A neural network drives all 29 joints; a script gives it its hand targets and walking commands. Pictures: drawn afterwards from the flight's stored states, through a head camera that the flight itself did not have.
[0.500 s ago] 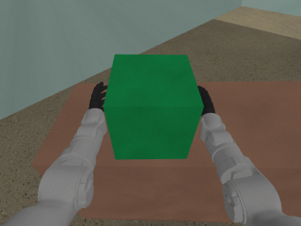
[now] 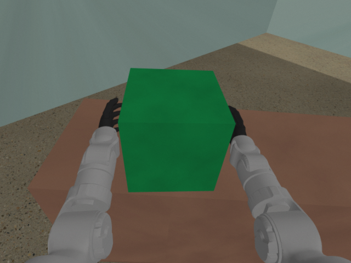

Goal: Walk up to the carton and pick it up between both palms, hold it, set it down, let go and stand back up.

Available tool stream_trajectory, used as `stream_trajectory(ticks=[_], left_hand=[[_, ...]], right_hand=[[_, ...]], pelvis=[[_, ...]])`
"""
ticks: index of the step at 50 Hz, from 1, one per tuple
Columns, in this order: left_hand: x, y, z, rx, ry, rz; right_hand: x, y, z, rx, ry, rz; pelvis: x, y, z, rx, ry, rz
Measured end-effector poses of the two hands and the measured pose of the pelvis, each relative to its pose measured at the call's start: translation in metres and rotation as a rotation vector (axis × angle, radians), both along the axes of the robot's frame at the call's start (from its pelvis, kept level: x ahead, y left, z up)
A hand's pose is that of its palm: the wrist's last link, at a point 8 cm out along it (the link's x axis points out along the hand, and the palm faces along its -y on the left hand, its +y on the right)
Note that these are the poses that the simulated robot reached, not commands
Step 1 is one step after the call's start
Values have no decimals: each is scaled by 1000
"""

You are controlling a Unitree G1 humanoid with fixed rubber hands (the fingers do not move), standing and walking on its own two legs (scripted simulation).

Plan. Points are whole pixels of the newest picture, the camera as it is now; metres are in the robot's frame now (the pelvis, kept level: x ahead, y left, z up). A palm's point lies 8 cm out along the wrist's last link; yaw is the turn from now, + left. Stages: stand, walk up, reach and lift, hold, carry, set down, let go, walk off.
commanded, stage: reach and lift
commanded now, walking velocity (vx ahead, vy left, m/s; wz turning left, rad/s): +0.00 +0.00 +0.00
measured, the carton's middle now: (172, 129) +0.42 +0.02 +0.11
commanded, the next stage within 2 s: hold in 1.10 s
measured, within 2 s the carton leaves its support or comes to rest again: neither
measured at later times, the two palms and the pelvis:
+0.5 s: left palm (109, 119) +0.37 +0.16 +0.18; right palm (245, 134) +0.36 -0.15 +0.16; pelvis +0.00 +0.01 +0.00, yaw +0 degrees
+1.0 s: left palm (106, 117) +0.37 +0.17 +0.19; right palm (247, 128) +0.36 -0.15 +0.18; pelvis -0.01 +0.00 +0.00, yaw +0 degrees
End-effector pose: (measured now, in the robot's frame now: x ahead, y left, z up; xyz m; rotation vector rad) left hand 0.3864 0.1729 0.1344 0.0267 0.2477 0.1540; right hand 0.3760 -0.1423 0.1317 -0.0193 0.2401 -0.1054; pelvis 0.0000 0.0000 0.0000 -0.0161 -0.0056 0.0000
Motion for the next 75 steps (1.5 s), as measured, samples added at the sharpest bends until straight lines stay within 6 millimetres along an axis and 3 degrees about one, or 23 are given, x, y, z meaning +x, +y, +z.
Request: stream_trajectory(ticks=[8,26,45,75], left_hand=[[-6,-6,8,20,-8,-13],[-13,-10,42,36,-12,-16],[-19,-7,47,13,-7,-11],[-20,-9,72,4,-35,-9]], right_hand=[[-9,-5,0,-2,-7,-5],[-17,-10,27,9,-4,-7],[-20,-7,42,24,5,-7],[-19,-9,68,65,-19,-17]], pelvis=[[-2,4,-1,-6,-6,13],[-5,6,-1,-1,-31,-3],[-8,2,-1,-3,-40,2],[-2,8,-1,-8,-51,-8]])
